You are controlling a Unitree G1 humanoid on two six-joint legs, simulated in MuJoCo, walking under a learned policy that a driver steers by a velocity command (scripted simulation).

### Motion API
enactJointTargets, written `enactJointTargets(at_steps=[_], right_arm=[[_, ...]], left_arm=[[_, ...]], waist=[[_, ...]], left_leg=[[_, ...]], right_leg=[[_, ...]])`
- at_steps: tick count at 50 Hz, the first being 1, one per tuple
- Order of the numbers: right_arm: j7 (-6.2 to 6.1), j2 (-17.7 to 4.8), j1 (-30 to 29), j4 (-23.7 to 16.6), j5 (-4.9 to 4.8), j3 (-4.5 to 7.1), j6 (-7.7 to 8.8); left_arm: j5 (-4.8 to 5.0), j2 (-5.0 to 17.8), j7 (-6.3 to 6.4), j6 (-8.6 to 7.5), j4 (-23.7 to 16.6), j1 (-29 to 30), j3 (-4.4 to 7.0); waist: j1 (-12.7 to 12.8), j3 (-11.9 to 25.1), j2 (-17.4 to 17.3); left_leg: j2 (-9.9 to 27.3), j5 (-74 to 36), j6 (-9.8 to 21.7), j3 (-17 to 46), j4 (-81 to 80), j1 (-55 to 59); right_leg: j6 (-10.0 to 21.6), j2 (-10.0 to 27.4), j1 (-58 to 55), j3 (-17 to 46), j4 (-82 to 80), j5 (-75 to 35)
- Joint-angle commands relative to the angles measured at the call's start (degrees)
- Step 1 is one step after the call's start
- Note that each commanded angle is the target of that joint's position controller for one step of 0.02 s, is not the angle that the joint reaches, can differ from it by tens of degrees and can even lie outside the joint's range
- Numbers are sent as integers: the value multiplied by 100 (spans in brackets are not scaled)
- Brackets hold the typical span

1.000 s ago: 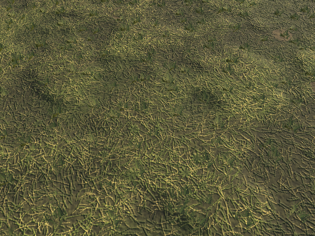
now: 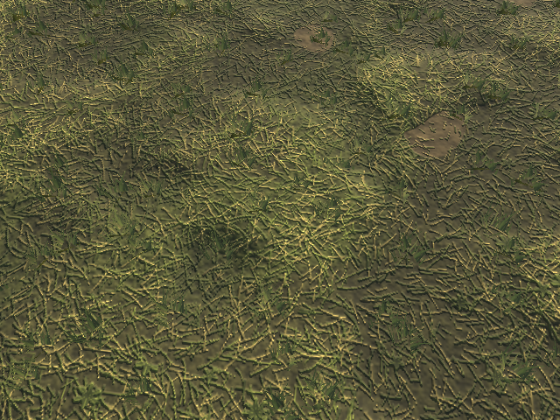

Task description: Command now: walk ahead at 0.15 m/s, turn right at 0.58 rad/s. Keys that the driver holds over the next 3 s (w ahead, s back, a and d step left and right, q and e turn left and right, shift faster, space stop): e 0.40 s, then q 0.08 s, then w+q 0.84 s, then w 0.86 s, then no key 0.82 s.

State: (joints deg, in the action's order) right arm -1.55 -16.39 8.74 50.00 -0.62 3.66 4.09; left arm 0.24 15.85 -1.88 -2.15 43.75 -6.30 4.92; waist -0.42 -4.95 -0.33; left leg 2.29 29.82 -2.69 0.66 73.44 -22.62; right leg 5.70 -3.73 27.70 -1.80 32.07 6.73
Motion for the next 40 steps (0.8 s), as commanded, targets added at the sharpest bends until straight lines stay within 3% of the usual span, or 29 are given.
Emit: enactJointTargets(at_steps=[1,3,5,9,12,17,19,20,21,22,23,24,25,26,27,28,31,34,35,36,37,38,39,40], right_arm=[[-101,-727,305,-352,67,195,-95],[-131,-569,404,-406,106,184,-208],[-173,-479,301,-480,138,158,-248],[-197,-506,-122,-653,118,147,-318],[-161,-505,-393,-770,90,135,-296],[-45,-565,-336,-848,39,145,-125],[27,-594,77,-758,29,179,-61],[35,-836,278,-720,86,255,-54],[9,-1187,171,-812,187,303,-111],[45,-1269,226,-799,401,308,-149],[48,-952,63,-951,321,243,-135],[47,-713,-89,-985,222,188,-140],[72,-527,-121,-965,147,117,-144],[101,-327,-122,-871,79,27,-153],[108,-415,-43,-813,18,40,-207],[83,-645,84,-806,-22,113,-277],[-7,-978,482,-804,-12,216,-335],[-15,-961,552,-844,-109,219,-339],[-19,-802,502,-885,-109,178,-320],[5,-504,283,-993,-85,97,-265],[43,12,114,-1175,-81,-35,-176],[58,-300,-120,-1479,-161,26,-73],[86,-667,-104,-1413,-184,141,-33],[124,-684,81,-1283,-185,179,-43]], left_arm=[[-3,708,101,-19,-460,-147,184],[-73,831,132,-24,-501,-150,219],[-39,952,202,-7,-526,-247,256],[33,973,355,168,-659,-242,244],[13,973,410,255,-737,-221,234],[9,951,407,347,-863,-267,215],[81,899,425,404,-967,-103,180],[82,733,444,431,-1016,-204,131],[-16,329,443,439,-978,-636,24],[-13,684,425,344,-1201,-534,126],[-69,1059,413,284,-1029,-682,220],[-31,1073,411,301,-861,-680,242],[-54,805,425,353,-708,-776,173],[-119,524,394,383,-676,-801,73],[-111,345,326,372,-704,-644,-4],[-66,325,277,318,-811,-297,-35],[52,318,242,91,-981,188,-50],[120,391,227,-114,-752,-262,18],[101,462,242,-154,-676,-480,57],[54,619,297,-177,-579,-1046,105],[-88,979,345,-170,-438,-1696,187],[-137,1359,283,-165,-334,-1729,320],[-98,920,296,-228,-375,-1505,210],[-37,638,310,-276,-387,-1319,127]], waist=[[-88,1309,121],[-197,1312,253],[-174,1394,340],[-29,1401,566],[83,1213,748],[115,1232,985],[-173,1239,962],[-172,1300,669],[181,1379,-730],[216,1130,-1957],[163,1168,-1301],[159,1108,-816],[224,1199,-540],[259,1153,-572],[183,945,-760],[-16,698,-1042],[-232,546,-1250],[48,566,-1048],[172,684,-922],[456,970,-674],[669,1248,447],[642,717,1354],[553,279,1055],[430,68,1004]], left_leg=[[298,-486,34,424,-92,-1064],[190,-639,-22,356,-494,-794],[92,-850,-111,369,-971,-905],[-16,-1354,-245,502,-1851,-1085],[-143,-1516,-253,560,-2513,-960],[-373,-1187,-122,548,-3559,-387],[-355,-1919,39,418,-4836,425],[206,-2494,229,738,-5234,1124],[1502,-3831,737,1864,-5349,1671],[2134,-4788,1803,3236,-5544,1514],[2075,-4763,1994,3043,-5442,1512],[1652,-4704,1722,2321,-5235,1490],[1240,-3793,1408,1912,-5228,1561],[1045,-2675,1281,1811,-5399,1454],[751,-1582,1212,1628,-5669,1216],[604,-959,1242,1642,-5894,1038],[641,-680,1347,1902,-5959,999],[575,-448,1355,2167,-5858,772],[448,-585,1195,2118,-5688,363],[219,-409,898,1874,-5110,-480],[-460,-177,492,921,-3575,-1659],[-314,283,450,472,-2638,-2460],[7,10,437,661,-1866,-2771],[40,-358,436,702,-1531,-3012]], right_leg=[[1150,1562,-1737,2041,-1275,-2312],[1142,1398,-1276,1853,-1330,-2538],[1096,1318,-1287,1800,-1272,-2620],[859,1167,-1320,2076,-1282,-896],[729,1057,-1211,2361,-1304,174],[668,1079,-1511,2893,-847,-702],[426,860,-1403,2913,-505,-994],[151,573,-979,2699,-84,-258],[-208,-164,-321,1645,1225,1841],[-505,-617,656,1131,2277,3296],[-665,-348,688,1410,3224,3060],[-761,-327,669,1401,3522,2675],[-849,-162,583,1311,3383,2344],[-935,106,454,1139,2969,1977],[-987,190,277,683,2419,1759],[-1022,119,165,331,1975,1733],[-913,13,-476,165,502,1990],[-551,32,-1637,166,-1298,678],[-421,246,-2373,295,-1503,377],[-248,828,-3480,655,-1368,472],[159,1833,-4330,1905,-1505,1458],[774,2791,-3649,3191,-2023,2281],[864,2691,-3481,3117,-2169,2675],[655,2389,-3503,2655,-2224,2440]])
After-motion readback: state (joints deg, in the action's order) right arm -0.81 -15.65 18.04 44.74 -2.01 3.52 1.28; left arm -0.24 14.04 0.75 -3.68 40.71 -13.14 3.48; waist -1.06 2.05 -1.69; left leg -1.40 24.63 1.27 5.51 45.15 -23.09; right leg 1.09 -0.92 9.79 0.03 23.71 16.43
